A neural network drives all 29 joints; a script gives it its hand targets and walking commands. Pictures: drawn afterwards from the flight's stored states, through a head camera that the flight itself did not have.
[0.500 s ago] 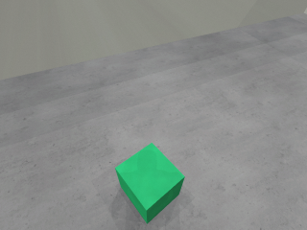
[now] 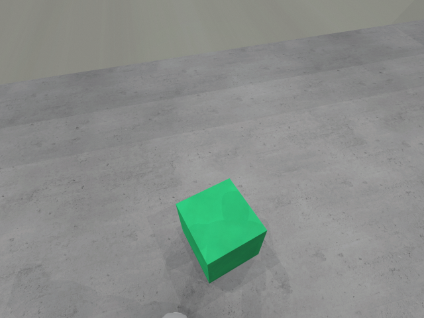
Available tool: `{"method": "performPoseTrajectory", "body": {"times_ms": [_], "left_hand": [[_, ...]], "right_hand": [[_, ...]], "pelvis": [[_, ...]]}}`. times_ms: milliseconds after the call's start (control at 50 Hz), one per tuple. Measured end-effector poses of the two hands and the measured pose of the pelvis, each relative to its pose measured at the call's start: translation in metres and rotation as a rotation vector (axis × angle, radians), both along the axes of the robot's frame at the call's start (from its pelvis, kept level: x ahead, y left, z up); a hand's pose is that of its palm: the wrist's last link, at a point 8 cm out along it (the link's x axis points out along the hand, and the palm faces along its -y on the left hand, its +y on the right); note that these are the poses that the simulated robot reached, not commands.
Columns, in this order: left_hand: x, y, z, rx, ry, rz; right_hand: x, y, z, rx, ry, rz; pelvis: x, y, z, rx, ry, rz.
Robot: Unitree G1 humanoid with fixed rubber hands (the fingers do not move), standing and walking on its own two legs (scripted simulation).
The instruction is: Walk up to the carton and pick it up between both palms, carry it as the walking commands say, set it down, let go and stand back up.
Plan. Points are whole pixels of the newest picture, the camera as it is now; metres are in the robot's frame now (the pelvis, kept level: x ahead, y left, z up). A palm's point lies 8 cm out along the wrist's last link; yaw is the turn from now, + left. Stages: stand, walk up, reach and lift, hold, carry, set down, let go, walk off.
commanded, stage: walk up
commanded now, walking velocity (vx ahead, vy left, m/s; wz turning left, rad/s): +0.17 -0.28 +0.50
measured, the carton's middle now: (219, 230) +0.53 +0.02 -0.62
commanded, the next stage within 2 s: none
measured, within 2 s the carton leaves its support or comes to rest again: neither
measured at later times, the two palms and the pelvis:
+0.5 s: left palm out of the picture -0.03 +0.10 -0.16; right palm (387, 309) +0.17 -0.34 -0.16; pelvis +0.05 -0.12 -0.02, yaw +17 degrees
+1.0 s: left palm out of the picture +0.00 +0.00 -0.12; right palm (372, 238) +0.32 -0.35 -0.14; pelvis +0.12 -0.19 +0.01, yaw +25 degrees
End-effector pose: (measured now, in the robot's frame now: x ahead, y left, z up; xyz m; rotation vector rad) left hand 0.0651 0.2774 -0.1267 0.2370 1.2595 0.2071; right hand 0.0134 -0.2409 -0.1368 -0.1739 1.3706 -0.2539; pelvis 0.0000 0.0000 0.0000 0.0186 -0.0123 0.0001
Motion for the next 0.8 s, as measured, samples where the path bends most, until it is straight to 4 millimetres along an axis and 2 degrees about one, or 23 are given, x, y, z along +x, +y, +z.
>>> {"method": "performPoseTrajectory", "body": {"times_ms": [40, 80, 180, 280, 360, 420, 460, 520, 580, 640, 700, 800], "left_hand": [[-0.019, -0.017, -0.001, 0.009, 0.019, 0.028], [-0.045, -0.038, 0.001, -0.002, 0.045, 0.081], [-0.103, -0.094, 0.007, -0.041, 0.15, 0.199], [-0.133, -0.148, 0.006, -0.083, 0.211, 0.309], [-0.143, -0.182, 0.0, -0.114, 0.238, 0.393], [-0.137, -0.192, -0.01, -0.127, 0.229, 0.43], [-0.125, -0.189, -0.023, -0.126, 0.21, 0.424], [-0.084, -0.176, -0.033, -0.082, 0.128, 0.384], [-0.033, -0.167, -0.025, -0.024, -0.001, 0.358], [0.003, -0.173, -0.019, 0.023, -0.093, 0.342], [0.011, -0.195, -0.016, 0.014, -0.104, 0.365], [-0.003, -0.243, -0.007, -0.051, -0.018, 0.42]], "right_hand": [[0.001, -0.018, -0.008, 0.014, 0.021, 0.021], [0.009, -0.031, -0.006, 0.024, 0.036, 0.061], [0.051, -0.057, 0.002, 0.049, 0.003, 0.134], [0.098, -0.065, -0.003, 0.079, -0.022, 0.22], [0.139, -0.068, -0.006, 0.077, -0.043, 0.293], [0.163, -0.072, -0.009, 0.055, -0.083, 0.319], [0.167, -0.082, -0.015, 0.024, -0.118, 0.307], [0.157, -0.105, -0.024, -0.002, -0.087, 0.297], [0.149, -0.126, -0.032, -0.001, -0.014, 0.321], [0.161, -0.144, -0.045, 0.026, 0.018, 0.342], [0.184, -0.153, -0.045, 0.047, 0.014, 0.377], [0.232, -0.148, -0.022, 0.076, -0.032, 0.422]], "pelvis": [[-0.004, -0.018, -0.004, 0.003, -0.001, 0.027], [-0.003, -0.034, 0.0, 0.001, -0.006, 0.073], [0.008, -0.063, 0.011, 0.022, -0.006, 0.14], [0.02, -0.083, 0.01, 0.031, 0.019, 0.208], [0.031, -0.096, 0.005, 0.021, 0.035, 0.271], [0.04, -0.103, -0.003, 0.014, 0.027, 0.295], [0.046, -0.108, -0.014, 0.0, 0.012, 0.29], [0.054, -0.124, -0.022, 0.034, -0.019, 0.297], [0.065, -0.142, -0.024, 0.042, -0.028, 0.339], [0.079, -0.164, -0.032, 0.048, -0.026, 0.361], [0.091, -0.18, -0.029, 0.036, -0.033, 0.39], [0.109, -0.191, -0.007, 0.028, -0.008, 0.414]]}}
